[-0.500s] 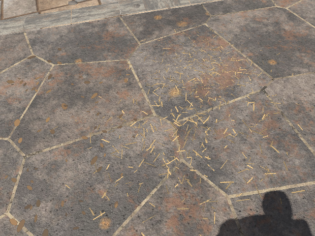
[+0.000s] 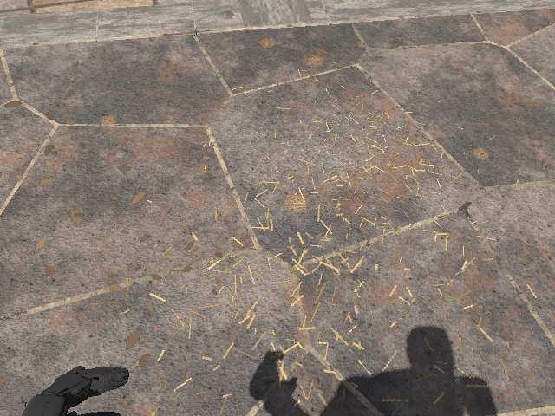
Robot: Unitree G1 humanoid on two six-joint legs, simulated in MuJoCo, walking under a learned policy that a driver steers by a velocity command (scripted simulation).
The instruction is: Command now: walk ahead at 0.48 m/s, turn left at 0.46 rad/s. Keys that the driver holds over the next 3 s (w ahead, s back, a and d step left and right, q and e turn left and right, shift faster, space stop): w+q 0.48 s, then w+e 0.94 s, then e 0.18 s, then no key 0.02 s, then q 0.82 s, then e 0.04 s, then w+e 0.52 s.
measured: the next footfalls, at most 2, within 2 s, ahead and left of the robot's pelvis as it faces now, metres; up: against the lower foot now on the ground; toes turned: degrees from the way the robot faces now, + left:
right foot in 0.10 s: +0.23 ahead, -0.13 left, +0.00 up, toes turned +7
left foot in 0.58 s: +0.45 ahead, +0.20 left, +0.00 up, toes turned +22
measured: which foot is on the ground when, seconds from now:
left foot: down 0.00-0.10, up 0.12-0.56, down 0.58-1.00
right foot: up 0.00-0.08, down 0.10-0.60, up 0.62-1.00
